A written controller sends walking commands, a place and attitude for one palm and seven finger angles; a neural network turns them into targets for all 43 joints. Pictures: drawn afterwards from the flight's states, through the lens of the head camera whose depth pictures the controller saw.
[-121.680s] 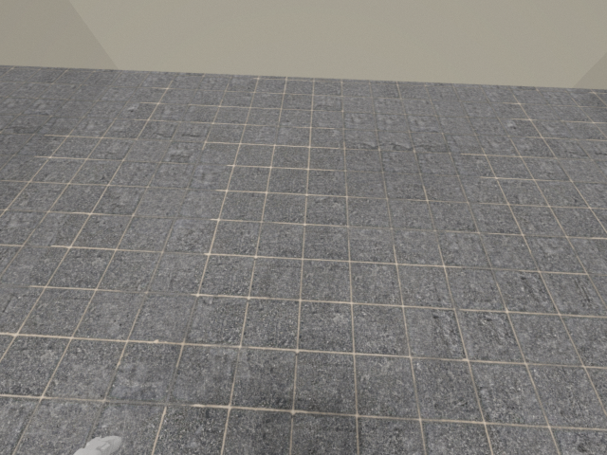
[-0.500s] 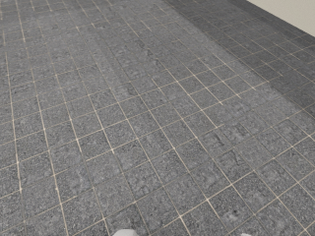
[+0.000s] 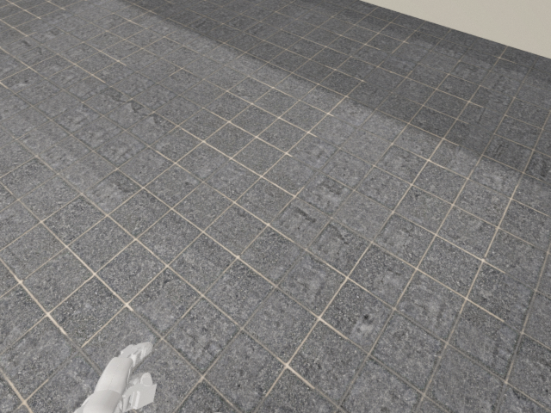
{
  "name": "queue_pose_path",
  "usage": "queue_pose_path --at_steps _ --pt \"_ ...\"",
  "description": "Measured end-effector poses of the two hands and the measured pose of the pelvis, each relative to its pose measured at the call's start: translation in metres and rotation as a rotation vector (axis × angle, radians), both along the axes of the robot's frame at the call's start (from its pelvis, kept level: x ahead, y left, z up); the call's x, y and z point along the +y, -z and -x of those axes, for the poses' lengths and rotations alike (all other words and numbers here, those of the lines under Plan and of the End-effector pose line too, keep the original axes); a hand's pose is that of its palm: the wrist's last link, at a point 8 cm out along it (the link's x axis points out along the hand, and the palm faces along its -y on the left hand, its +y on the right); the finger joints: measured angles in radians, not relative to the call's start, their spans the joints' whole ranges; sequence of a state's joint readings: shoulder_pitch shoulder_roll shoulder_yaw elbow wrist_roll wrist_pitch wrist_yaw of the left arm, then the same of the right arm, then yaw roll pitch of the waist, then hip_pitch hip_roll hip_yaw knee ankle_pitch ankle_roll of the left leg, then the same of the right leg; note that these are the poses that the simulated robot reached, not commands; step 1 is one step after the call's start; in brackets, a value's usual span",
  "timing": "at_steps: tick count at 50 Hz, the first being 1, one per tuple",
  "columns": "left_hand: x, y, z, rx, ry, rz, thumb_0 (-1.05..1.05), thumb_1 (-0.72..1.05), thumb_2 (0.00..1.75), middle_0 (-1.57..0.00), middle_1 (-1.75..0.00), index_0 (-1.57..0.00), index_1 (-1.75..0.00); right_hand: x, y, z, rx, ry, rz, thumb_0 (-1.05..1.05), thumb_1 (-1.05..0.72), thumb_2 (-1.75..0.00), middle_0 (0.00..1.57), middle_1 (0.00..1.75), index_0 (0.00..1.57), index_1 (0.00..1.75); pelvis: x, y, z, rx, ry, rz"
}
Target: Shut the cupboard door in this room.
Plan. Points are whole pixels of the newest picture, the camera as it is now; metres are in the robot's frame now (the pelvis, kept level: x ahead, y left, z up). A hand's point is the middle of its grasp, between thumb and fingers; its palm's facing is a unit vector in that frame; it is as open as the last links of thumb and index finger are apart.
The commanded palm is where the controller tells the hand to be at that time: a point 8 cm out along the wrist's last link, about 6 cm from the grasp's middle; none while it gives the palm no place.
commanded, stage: turn to face it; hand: left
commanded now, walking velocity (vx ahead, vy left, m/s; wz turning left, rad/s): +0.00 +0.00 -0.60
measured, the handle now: out of the picture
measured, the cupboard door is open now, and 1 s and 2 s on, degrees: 36 36 36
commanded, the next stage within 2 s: none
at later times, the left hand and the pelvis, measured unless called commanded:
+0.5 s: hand (140, 403) +0.15 +0.23 -0.16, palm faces -0.24 -0.95 -0.17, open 7.3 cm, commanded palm none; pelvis +0.02 +0.05 +0.02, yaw -17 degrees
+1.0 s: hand (188, 363) +0.21 +0.16 -0.16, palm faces -0.56 -0.81 -0.19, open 7.3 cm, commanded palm none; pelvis +0.03 +0.05 +0.01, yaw -35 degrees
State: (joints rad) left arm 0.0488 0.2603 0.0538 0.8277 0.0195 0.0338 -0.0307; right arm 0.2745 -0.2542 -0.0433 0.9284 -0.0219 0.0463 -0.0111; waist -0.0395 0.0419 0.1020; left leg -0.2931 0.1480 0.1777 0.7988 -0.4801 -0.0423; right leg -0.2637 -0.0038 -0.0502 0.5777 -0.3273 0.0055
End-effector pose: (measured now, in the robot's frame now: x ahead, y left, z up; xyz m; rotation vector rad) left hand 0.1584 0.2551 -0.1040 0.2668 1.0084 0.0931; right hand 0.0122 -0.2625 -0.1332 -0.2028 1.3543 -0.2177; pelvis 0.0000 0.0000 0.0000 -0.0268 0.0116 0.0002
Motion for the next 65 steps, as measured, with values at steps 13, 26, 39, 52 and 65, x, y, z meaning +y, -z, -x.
queue_pose_path --at_steps 13,26,39,52,65 --pt "-0.005 0.027 0.041 0.217 0.05 0.059 0.0 0.91 0.9 -0.21 -0.29 -0.21 -0.3 0.015 -0.026 -0.05 -0.181 0.074 0.042 0.01 -0.91 -0.9 0.2 0.3 0.2 0.3 0.023 -0.008 -0.01 0.001 0.144 -0.014" --pt "0.023 0.022 -0.006 0.237 0.165 0.054 0.01 0.91 0.9 -0.2 -0.29 -0.2 -0.3 0.051 -0.044 -0.004 -0.147 0.192 0.077 0.01 -0.91 -0.9 0.2 0.3 0.2 0.3 0.049 -0.019 -0.019 -0.005 0.313 0.039" --pt "-0.045 0.008 -0.066 0.095 0.406 -0.022 0.0 0.91 0.9 -0.2 -0.29 -0.2 -0.3 0.031 -0.003 0.085 -0.061 0.457 0.034 0.01 -0.91 -0.9 0.2 0.3 0.2 0.3 0.031 -0.002 -0.011 -0.014 0.479 0.007" --pt "-0.043 0.039 -0.087 0.221 0.521 0.022 0.01 0.91 0.9 -0.21 -0.29 -0.21 -0.3 0.06 -0.031 0.07 -0.155 0.561 0.129 0.01 -0.91 -0.9 0.2 0.3 0.2 0.3 0.056 -0.001 -0.038 0.005 0.638 0.002" --pt "-0.077 0.018 -0.14 0.206 0.699 0.023 0.01 0.91 0.9 -0.2 -0.29 -0.2 -0.3 0.134 -0.042 0.117 -0.073 0.76 0.085 0.01 -0.91 -0.9 0.2 0.3 0.2 0.3 0.071 -0.021 -0.048 0.001 0.816 0.04"
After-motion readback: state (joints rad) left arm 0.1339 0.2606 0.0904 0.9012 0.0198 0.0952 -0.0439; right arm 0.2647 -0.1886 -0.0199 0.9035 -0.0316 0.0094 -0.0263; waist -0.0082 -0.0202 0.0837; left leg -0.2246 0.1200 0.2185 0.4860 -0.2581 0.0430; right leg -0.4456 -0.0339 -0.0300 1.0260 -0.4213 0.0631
